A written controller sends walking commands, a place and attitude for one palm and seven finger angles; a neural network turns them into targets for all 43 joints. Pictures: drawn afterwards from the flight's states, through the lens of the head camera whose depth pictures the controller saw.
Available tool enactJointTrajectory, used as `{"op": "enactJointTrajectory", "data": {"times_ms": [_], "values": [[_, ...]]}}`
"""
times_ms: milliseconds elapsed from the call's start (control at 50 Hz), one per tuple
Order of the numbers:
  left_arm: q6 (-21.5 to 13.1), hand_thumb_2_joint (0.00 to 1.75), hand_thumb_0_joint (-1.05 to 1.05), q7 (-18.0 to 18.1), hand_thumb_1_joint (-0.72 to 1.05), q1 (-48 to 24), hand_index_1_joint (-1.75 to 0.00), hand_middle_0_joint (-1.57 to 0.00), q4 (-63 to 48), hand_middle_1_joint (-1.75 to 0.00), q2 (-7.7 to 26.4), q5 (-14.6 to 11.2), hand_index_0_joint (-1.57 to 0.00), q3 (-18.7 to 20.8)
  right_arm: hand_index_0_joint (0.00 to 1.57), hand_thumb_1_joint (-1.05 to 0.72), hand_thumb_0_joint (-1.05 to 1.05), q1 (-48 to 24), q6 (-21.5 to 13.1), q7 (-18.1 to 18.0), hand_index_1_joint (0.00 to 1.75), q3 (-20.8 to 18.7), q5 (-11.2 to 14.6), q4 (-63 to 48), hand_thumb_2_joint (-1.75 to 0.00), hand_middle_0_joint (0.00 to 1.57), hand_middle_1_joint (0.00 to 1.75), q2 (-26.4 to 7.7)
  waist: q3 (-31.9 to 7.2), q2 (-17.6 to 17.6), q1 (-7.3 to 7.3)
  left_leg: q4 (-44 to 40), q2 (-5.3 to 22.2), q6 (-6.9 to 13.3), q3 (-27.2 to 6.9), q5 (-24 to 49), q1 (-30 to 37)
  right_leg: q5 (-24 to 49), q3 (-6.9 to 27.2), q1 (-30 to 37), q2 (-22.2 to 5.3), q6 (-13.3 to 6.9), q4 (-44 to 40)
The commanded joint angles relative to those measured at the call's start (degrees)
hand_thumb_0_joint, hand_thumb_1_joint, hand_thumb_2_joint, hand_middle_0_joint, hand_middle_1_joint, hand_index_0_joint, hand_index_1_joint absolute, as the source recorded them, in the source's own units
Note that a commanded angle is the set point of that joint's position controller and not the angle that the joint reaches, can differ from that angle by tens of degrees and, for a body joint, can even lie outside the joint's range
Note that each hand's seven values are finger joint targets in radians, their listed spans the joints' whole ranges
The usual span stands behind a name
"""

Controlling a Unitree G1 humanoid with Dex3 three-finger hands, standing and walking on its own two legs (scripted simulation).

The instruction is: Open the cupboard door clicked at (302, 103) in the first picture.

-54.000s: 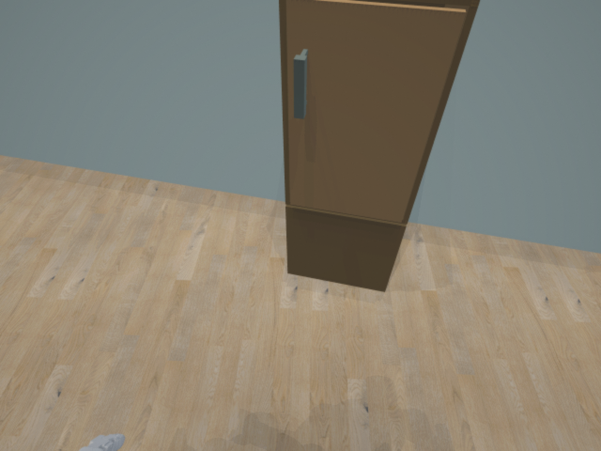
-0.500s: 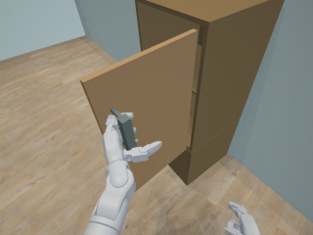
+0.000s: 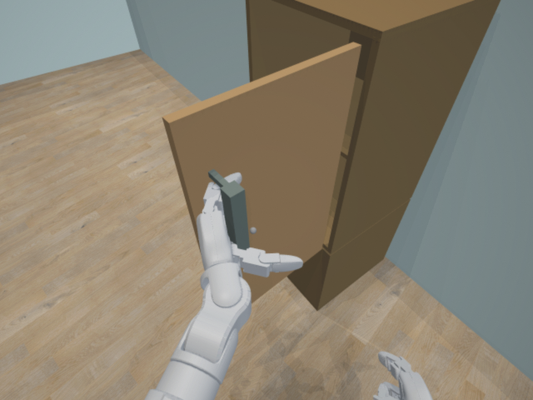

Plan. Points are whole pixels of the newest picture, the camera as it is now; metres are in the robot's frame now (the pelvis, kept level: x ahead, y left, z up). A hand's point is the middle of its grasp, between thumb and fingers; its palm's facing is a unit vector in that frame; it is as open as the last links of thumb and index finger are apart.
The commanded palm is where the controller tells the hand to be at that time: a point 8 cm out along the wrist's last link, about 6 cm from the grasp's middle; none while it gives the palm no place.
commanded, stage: slide the hand sideways off the handle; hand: left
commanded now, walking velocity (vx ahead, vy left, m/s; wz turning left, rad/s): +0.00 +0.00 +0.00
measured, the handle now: (228, 212) +0.37 +0.09 +0.10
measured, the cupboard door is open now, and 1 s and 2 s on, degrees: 93 96 96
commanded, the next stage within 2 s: draw the hand back to the body in 1.16 s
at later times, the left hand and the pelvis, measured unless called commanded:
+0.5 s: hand (244, 261) +0.28 +0.05 +0.10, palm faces -0.11 -0.99 -0.02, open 16.2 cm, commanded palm +0.26 +0.12 +0.10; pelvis +0.00 -0.01 +0.00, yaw -2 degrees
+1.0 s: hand (200, 291) +0.24 +0.11 +0.09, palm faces -0.03 -1.00 -0.06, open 16.2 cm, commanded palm +0.21 +0.17 +0.10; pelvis +0.03 -0.03 +0.00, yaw +0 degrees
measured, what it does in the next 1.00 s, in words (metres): stands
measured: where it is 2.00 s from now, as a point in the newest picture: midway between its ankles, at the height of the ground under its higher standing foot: outside the picture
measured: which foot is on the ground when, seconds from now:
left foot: down 0.00-1.00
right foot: down 0.00-1.00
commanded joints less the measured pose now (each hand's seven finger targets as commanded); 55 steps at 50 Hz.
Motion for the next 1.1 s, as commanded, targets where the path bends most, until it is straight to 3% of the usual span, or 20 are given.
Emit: {"op": "enactJointTrajectory", "data": {"times_ms": [0,40,80,120,180,220,280,320,340,380,420,460,600,700,760,820,900,1080], "values": [[-9.07,0.3,0.0,-19.45,-0.5,-22.69,-0.3,-0.15,-14.36,-0.3,4.12,2.9,-0.15,-6.72,0.2,-0.9,0.0,-3.01,-2.49,-1.31,0.3,-1.69,1.18,-10.42,-0.9,0.2,0.3,-6.94,-14.67,-4.76,-2.89,-5.38,0.3,0.4,-1.79,11.87,7.24,12.4,2.14,3.53,-0.29,-1.0,-4.68],[-11.0,0.3,0.0,-26.08,-0.5,-23.63,-0.3,-0.15,-13.9,-0.3,4.54,0.53,-0.15,-7.55,0.2,-0.9,0.0,-3.0,-3.65,-2.1,0.3,-1.11,1.92,-10.9,-0.9,0.2,0.3,-6.69,-13.74,-2.06,-3.43,-5.73,0.25,0.38,-2.28,10.37,8.61,10.96,1.99,2.51,-0.21,-0.95,-5.12],[-10.92,0.3,0.0,-32.84,-0.5,-22.55,-0.3,-0.15,-11.72,-0.3,4.36,-4.99,-0.15,-7.02,0.2,-0.9,0.0,-3.85,-4.87,-2.57,0.3,-0.24,3.22,-11.87,-0.9,0.2,0.3,-7.04,-10.94,-1.06,-3.47,-6.97,0.4,0.1,-3.1,6.59,8.36,6.8,1.42,1.74,0.32,-1.17,-6.03],[-9.22,0.3,0.0,-34.47,-0.5,-22.4,-0.3,-0.15,-10.5,-0.3,4.16,-10.56,-0.15,-3.45,0.2,-0.9,0.0,-5.66,-6.35,-3.09,0.3,0.42,4.09,-12.64,-0.9,0.2,0.3,-6.95,-8.01,-2.25,-2.54,-8.83,0.48,-0.45,-4.12,1.26,6.65,2.11,0.43,1.52,0.77,-0.86,-7.01],[-6.99,0.3,0.0,-32.3,-0.5,-18.29,-0.3,-0.15,-9.7,-0.3,4.7,-13.91,-0.15,1.6,0.2,-0.9,0.0,-6.77,-8.16,-2.72,0.3,0.77,4.27,-12.91,-0.9,0.2,0.3,-7.14,-7.16,-5.45,-0.12,-10.7,0.54,-0.86,-4.61,-1.9,4.8,-1.1,-0.17,2.3,0.96,-0.44,-7.72],[-6.97,0.3,0.0,-29.9,-0.5,-15.69,-0.3,-0.15,-11.0,-0.3,5.46,-12.89,-0.15,3.33,0.2,-0.9,0.0,-6.33,-8.65,-1.95,0.3,0.68,3.98,-12.99,-0.9,0.2,0.3,-7.07,-7.09,-6.51,0.66,-11.2,0.76,-1.21,-4.36,-0.77,4.39,-0.54,-0.32,2.9,0.77,-0.34,-7.28],[-8.56,0.3,0.0,-27.39,-0.5,-10.77,-0.3,-0.15,-14.34,-0.3,7.84,-9.18,-0.15,4.11,0.2,-0.9,0.0,-4.95,-8.9,-0.48,0.3,0.01,3.3,-13.58,-0.9,0.2,0.3,-7.22,-8.93,-5.77,1.67,-10.4,0.92,-1.12,-3.05,3.49,4.87,2.0,0.51,4.05,0.59,-0.48,-6.98],[-9.64,0.3,0.0,-27.19,-0.5,-6.73,-0.3,-0.15,-17.61,-0.3,9.22,-7.41,-0.15,4.43,0.2,-0.9,0.0,-4.86,-8.89,0.18,0.3,-0.24,3.1,-14.45,-0.9,0.2,0.3,-6.94,-9.98,-4.87,1.94,-9.66,1.09,-0.88,-1.93,5.33,5.52,3.69,1.16,4.86,0.48,-0.5,-6.95],[-9.9,0.3,0.0,-27.43,-0.5,-6.06,-0.3,-0.15,-18.62,-0.3,9.96,-7.23,-0.15,4.67,0.2,-0.9,0.0,-4.72,-8.65,0.31,0.3,-0.21,3.11,-14.59,-0.9,0.2,0.3,-7.02,-9.65,-5.24,1.54,-9.45,1.02,-0.73,-1.55,5.53,5.31,4.24,1.46,5.25,0.43,-0.45,-7.29],[-9.85,0.3,0.0,-28.11,-0.5,-2.41,-0.3,-0.15,-20.13,-0.3,12.43,-7.28,-0.15,6.59,0.2,-0.9,0.0,-4.98,-8.32,0.34,0.3,-0.21,3.21,-14.98,-0.9,0.2,0.3,-7.08,-9.0,-5.7,2.09,-9.53,0.98,-0.46,-1.01,4.85,4.2,4.0,2.32,6.98,0.34,-0.39,-8.26],[-9.39,0.3,0.0,-29.01,-0.5,-0.69,-0.3,-0.15,-22.65,-0.3,14.28,-7.95,-0.15,8.38,0.2,-0.9,0.0,-5.7,-7.99,-0.01,0.3,0.0,3.3,-15.51,-0.9,0.2,0.3,-6.86,-8.39,-3.92,2.02,-9.45,0.65,-0.18,-0.26,4.22,3.95,4.11,3.3,7.73,0.11,-0.15,-9.24],[-8.95,0.3,0.0,-30.09,-0.5,0.91,-0.3,-0.15,-25.2,-0.3,13.45,-8.33,-0.15,7.31,0.2,-0.9,0.0,-6.03,-8.01,-0.27,0.3,0.12,3.5,-15.94,-0.9,0.2,0.3,-6.67,-7.21,-2.65,1.38,-9.31,0.59,-0.07,-0.04,4.78,4.51,5.08,3.33,7.45,0.2,-0.08,-9.63],[-8.62,0.3,0.0,-33.79,-0.5,10.65,-0.3,-0.15,-29.32,-0.3,16.46,-11.92,-0.15,11.48,0.2,-0.9,0.0,-5.51,-9.64,-1.2,0.3,0.07,3.66,-15.92,-0.9,0.2,0.3,-7.0,-7.22,-4.38,1.09,-7.88,0.05,0.08,0.03,7.13,3.96,9.25,4.56,9.24,-0.07,0.74,-10.45],[-9.44,0.3,0.0,-35.51,-0.5,16.11,-0.3,-0.15,-31.97,-0.3,18.48,-12.49,-0.15,13.69,0.2,-0.9,0.0,-4.33,-10.89,-1.28,0.3,-0.33,3.58,-16.03,-0.9,0.2,0.3,-7.48,-7.51,-5.15,0.84,-6.7,-0.12,0.15,-0.15,8.82,3.28,12.91,5.12,9.43,-0.33,1.32,-9.48],[-10.25,0.3,0.0,-36.92,-0.5,21.95,-0.3,-0.15,-35.14,-0.3,19.14,-12.84,-0.15,14.98,0.2,-0.9,0.0,-3.6,-11.59,-1.26,0.3,-0.57,3.47,-16.53,-0.9,0.2,0.3,-7.45,-9.84,-3.79,1.55,-5.76,-0.26,0.13,0.0,12.01,3.66,20.17,5.04,11.19,-0.63,1.64,-7.62],[-10.85,0.3,0.0,-38.29,-0.5,25.07,-0.3,-0.15,-35.91,-0.3,20.97,-13.61,-0.15,16.98,0.2,-0.9,0.0,-2.96,-11.89,-1.3,0.3,-0.63,3.58,-16.52,-0.9,0.2,0.3,-7.79,-8.59,-4.09,1.0,-4.82,-0.27,0.1,-0.16,12.25,2.38,22.77,5.67,10.78,-0.89,2.16,-7.17],[-12.41,0.3,0.0,-40.59,-0.5,27.74,-0.3,-0.15,-36.94,-0.3,22.27,-15.2,-0.15,18.85,0.2,-0.9,0.0,-2.46,-13.2,-1.74,0.3,-0.78,3.63,-16.51,-0.9,0.2,0.3,-8.22,-7.38,-5.61,0.46,-3.35,-0.29,0.06,-0.65,10.66,0.34,21.73,6.91,9.66,-1.38,2.91,-7.27],[-15.49,0.3,0.0,-45.84,-0.5,29.34,-0.3,-0.15,-37.75,-0.3,23.56,-18.3,-0.15,19.88,0.2,-0.9,0.0,-1.61,-17.0,-2.63,0.3,-1.08,4.1,-15.88,-0.9,0.2,0.3,-9.37,-7.49,-1.94,-0.13,-1.07,-0.45,-0.06,-1.45,8.89,-0.81,15.14,7.34,6.55,-1.54,2.56,-7.04]]}}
